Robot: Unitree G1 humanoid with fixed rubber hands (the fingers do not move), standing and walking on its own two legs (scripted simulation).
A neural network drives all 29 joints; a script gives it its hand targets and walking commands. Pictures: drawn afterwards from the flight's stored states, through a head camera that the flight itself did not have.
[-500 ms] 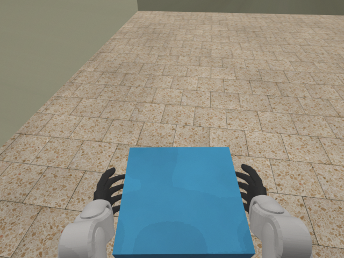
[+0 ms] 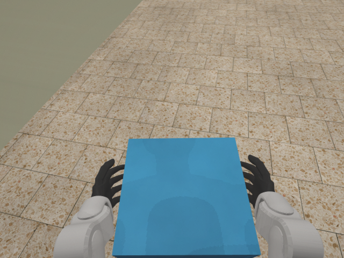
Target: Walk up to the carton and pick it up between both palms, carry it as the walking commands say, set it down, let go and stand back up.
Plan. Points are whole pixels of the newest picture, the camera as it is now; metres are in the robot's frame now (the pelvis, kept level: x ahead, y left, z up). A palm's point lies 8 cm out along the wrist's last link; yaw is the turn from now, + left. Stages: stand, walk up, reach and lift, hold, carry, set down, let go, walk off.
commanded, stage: carry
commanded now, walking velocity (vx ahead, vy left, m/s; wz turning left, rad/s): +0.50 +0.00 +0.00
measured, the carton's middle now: (181, 208) +0.23 +0.00 +0.02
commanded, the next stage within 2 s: none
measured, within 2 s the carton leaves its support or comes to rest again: neither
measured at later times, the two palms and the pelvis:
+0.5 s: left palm (133, 91) +0.57 +0.14 +0.09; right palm (234, 88) +0.55 -0.16 +0.09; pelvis +0.33 +0.00 -0.01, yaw -3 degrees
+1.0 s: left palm (147, 38) +0.94 +0.13 +0.08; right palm (219, 36) +0.94 -0.17 +0.08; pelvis +0.71 -0.01 -0.02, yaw -2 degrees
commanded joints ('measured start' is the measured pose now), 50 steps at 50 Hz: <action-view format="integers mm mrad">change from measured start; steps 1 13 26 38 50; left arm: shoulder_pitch -381 -396 -401 -392 -389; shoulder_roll -716 -853 -733 -812 -690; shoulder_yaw -639 -670 -641 -645 -644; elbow -111 -66 -87 -54 -130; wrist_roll -297 -259 -247 -297 -289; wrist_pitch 0 -32 0 -17 9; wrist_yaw -129 -139 -109 -146 -124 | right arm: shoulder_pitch -382 -382 -369 -373 -367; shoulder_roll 735 852 707 821 735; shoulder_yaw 639 635 618 644 641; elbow -100 -52 -82 -32 -74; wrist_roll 269 298 281 274 287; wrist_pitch -19 -49 -10 -28 -7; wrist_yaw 96 147 130 124 102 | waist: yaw -8 -38 -28 -8 -48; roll -201 92 147 -118 -124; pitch -77 -216 -127 -149 -274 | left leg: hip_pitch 122 656 648 -43 611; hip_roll -48 236 144 49 -69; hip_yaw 57 -198 73 -48 106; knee -95 -503 -423 290 -219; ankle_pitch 86 68 420 -102 84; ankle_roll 10 167 85 0 48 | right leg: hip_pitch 1 -588 -323 53 -56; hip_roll -183 -38 28 -244 -98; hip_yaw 38 194 -21 200 -65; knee -30 772 250 -64 423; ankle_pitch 438 34 245 406 657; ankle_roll -71 5 14 -118 -16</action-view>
